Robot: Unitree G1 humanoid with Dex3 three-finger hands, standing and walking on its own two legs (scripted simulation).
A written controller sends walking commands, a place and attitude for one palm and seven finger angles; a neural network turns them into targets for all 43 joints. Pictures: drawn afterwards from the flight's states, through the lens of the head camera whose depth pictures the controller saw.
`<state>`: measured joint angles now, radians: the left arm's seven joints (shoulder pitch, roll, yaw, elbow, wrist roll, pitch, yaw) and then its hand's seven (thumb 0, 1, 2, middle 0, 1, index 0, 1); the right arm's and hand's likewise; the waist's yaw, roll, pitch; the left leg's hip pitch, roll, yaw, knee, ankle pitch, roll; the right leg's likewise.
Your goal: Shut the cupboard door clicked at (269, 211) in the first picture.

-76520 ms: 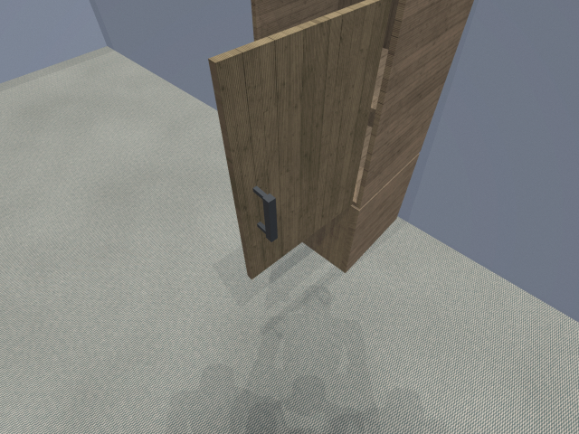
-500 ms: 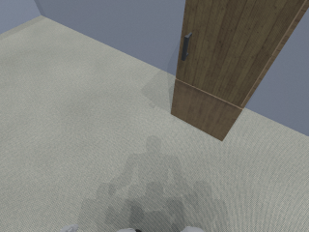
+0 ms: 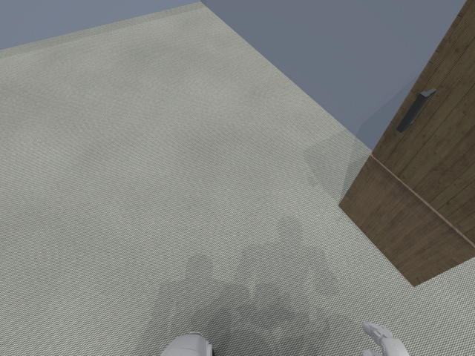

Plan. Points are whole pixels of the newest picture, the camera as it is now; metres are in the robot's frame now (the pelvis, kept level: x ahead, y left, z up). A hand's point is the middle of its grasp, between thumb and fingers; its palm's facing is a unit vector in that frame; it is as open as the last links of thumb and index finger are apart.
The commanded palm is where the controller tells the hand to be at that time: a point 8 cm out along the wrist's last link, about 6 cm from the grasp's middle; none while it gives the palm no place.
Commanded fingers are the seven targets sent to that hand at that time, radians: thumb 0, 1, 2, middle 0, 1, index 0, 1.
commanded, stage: walk to a spot facing it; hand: left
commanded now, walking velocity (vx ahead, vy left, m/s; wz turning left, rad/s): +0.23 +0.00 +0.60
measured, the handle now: (416, 110) +0.75 -0.44 -0.06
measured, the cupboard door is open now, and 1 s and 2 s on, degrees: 1 1 1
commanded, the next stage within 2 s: turn to face it in 0.62 s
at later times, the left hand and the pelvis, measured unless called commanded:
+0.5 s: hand (162, 344) +0.14 +0.15 -0.12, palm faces +0.32 -0.91 -0.25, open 7.4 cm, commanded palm none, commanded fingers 0.00 0.90 0.90 -0.20 -0.30 -0.20 -0.30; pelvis +0.13 -0.05 +0.03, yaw +19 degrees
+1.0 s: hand out of the picture +0.11 +0.17 -0.15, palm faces +0.47 -0.85 -0.23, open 7.4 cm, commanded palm none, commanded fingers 0.00 0.90 0.90 -0.20 -0.30 -0.20 -0.30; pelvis +0.18 -0.02 +0.02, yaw +24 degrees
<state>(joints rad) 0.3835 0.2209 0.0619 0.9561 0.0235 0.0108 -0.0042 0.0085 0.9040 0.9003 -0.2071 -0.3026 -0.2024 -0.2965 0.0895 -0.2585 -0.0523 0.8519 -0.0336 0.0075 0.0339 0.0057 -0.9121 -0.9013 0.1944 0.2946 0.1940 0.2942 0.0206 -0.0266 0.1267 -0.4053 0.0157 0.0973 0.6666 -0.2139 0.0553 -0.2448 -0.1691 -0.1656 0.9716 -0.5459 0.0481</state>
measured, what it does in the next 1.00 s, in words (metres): walks ahead, turning left: right foot, then left foot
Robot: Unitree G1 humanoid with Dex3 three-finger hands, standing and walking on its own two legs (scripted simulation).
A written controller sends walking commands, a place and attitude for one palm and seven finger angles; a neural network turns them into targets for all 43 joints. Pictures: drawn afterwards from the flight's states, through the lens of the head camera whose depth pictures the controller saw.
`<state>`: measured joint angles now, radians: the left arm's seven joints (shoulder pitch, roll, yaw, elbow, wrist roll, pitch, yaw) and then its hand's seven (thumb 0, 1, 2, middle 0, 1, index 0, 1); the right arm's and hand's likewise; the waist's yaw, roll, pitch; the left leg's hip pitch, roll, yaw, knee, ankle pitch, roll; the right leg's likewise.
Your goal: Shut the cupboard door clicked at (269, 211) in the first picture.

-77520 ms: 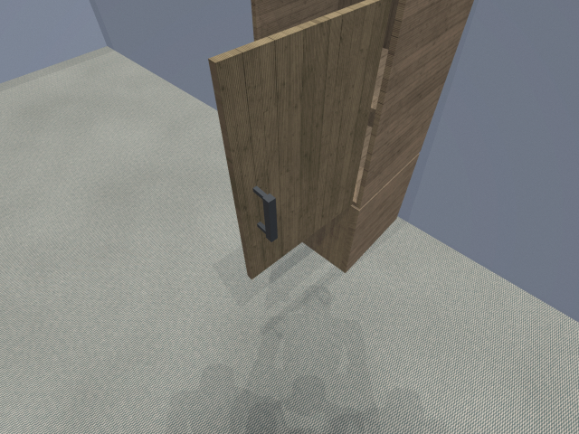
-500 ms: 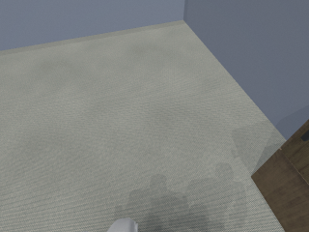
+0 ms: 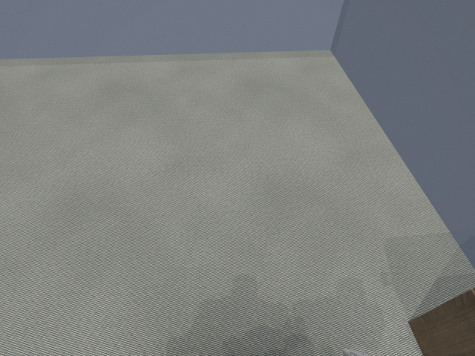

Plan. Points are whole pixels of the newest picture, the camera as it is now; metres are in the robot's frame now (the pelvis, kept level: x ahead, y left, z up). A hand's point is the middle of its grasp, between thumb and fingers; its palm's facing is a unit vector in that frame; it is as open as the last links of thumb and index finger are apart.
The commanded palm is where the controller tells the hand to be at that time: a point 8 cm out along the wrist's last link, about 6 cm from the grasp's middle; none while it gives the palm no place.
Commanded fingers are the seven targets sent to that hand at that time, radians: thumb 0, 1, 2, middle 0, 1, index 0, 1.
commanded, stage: turn to face it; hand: left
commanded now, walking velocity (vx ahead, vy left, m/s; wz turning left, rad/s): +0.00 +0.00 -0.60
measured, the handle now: out of the picture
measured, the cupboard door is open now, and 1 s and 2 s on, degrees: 1 1 1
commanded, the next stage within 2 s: none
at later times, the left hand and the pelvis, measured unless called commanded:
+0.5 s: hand (154, 336) +0.17 +0.18 -0.16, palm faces -0.26 -0.94 -0.25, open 7.4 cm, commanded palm none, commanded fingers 0.00 0.90 0.90 -0.20 -0.30 -0.20 -0.30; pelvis +0.01 +0.00 +0.00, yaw -18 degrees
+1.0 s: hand (198, 329) +0.19 +0.10 -0.17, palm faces -0.53 -0.83 -0.20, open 7.4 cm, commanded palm none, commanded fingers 0.00 0.90 0.90 -0.20 -0.30 -0.20 -0.30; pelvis +0.03 -0.02 +0.00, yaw -35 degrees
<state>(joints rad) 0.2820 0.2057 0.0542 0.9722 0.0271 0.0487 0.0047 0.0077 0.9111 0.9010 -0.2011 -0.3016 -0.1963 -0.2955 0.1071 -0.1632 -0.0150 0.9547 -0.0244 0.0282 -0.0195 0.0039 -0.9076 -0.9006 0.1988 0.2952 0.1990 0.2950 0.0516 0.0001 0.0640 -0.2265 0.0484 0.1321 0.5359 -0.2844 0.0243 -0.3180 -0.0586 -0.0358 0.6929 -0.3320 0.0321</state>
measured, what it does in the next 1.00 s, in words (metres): steps on the spot, turning right: right foot, then right foot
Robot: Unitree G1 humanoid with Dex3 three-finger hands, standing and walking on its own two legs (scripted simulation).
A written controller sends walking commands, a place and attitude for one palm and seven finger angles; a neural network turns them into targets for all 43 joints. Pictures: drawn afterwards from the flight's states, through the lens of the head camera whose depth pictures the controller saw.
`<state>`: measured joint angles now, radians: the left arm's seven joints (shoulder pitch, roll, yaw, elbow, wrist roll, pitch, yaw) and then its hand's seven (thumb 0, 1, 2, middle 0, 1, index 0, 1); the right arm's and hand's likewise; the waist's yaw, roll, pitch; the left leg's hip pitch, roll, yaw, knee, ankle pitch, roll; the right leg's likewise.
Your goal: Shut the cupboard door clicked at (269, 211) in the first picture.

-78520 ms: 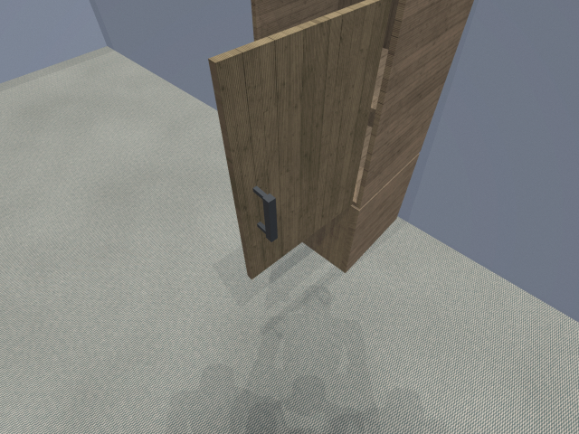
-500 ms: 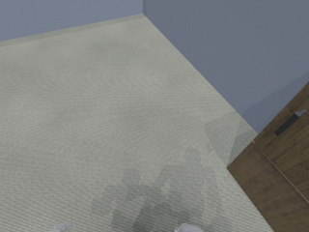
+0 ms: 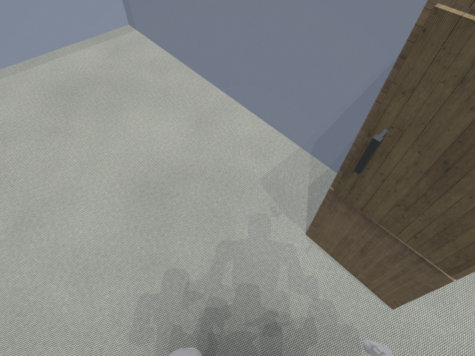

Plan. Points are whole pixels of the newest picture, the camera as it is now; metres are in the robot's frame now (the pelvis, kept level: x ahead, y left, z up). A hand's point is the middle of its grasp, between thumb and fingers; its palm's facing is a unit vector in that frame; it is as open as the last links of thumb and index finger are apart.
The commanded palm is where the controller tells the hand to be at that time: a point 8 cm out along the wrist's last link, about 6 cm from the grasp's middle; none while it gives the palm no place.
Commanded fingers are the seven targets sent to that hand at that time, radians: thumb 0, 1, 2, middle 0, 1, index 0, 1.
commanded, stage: turn to face it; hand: left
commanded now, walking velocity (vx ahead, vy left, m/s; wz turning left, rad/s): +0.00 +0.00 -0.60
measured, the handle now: (370, 152) +0.62 -0.30 -0.08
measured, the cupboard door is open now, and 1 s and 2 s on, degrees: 1 1 1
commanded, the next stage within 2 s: take the last steps up to it in 1.10 s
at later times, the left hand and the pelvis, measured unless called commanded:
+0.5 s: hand (162, 333) +0.17 +0.15 -0.14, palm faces -0.29 -0.91 -0.30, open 7.4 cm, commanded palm none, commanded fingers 0.00 0.90 0.90 -0.20 -0.30 -0.20 -0.30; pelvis +0.00 -0.02 +0.00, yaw -18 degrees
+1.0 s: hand (191, 308) +0.22 +0.11 -0.15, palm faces -0.53 -0.82 -0.22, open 7.4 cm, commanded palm none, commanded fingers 0.00 0.90 0.90 -0.20 -0.30 -0.20 -0.30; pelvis +0.02 -0.01 +0.01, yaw -34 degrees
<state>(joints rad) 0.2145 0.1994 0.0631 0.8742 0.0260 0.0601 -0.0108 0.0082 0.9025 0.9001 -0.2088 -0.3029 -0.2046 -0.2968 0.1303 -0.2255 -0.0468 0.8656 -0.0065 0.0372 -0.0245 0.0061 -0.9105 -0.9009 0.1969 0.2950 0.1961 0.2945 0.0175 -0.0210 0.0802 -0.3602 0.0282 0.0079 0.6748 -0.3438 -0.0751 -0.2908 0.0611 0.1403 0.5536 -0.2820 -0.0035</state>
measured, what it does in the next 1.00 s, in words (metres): steps on the spot, turning right: left foot, then right foot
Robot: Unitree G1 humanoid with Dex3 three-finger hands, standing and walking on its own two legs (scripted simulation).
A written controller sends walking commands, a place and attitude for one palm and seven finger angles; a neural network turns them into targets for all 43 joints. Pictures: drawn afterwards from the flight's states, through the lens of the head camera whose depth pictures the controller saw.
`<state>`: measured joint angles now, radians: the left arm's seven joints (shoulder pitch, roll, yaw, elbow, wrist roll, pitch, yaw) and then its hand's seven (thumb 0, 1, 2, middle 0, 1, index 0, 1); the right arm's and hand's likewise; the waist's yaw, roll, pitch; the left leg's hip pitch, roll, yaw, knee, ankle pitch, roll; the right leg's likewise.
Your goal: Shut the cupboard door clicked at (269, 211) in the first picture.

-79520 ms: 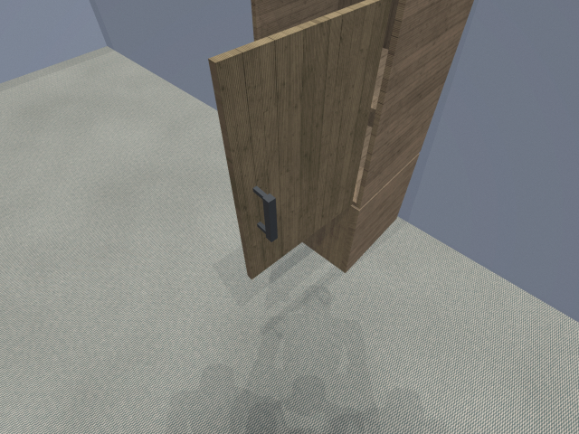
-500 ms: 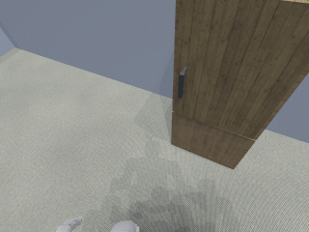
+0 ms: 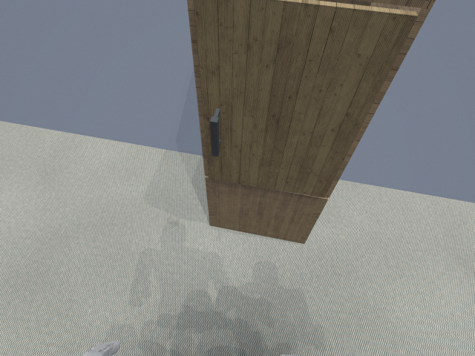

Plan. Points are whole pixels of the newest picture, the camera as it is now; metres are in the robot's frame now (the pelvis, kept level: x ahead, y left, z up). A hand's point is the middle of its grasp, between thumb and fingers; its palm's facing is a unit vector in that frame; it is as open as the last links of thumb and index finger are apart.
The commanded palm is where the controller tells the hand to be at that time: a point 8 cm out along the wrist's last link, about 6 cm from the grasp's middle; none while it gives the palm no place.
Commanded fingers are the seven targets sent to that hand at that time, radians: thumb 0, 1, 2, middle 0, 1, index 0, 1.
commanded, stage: turn to face it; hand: left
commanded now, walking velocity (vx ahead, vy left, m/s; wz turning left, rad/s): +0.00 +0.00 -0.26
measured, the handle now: (216, 133) +0.65 +0.09 -0.09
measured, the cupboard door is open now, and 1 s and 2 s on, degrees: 1 1 1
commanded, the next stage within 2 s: take the last steps up to it in 0.10 s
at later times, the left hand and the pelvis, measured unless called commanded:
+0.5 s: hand out of the picture +0.12 +0.17 -0.18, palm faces -0.11 -0.98 -0.17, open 7.4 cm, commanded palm none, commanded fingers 0.00 0.90 0.90 -0.20 -0.30 -0.20 -0.30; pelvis +0.05 -0.01 +0.00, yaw -8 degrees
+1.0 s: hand (193, 345) +0.16 +0.10 -0.18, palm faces -0.07 -0.98 -0.16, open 7.3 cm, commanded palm none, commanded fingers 0.00 0.90 0.90 -0.20 -0.30 -0.20 -0.30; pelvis +0.16 -0.07 +0.00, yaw -8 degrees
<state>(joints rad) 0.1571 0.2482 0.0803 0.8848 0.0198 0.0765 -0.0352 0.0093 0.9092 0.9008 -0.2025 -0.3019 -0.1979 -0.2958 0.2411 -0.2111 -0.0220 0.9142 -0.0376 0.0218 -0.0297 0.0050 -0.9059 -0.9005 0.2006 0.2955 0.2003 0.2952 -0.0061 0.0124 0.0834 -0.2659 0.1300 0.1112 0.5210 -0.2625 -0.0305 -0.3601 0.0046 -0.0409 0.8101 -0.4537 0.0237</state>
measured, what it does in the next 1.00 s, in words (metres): walks ahead: right foot, then left foot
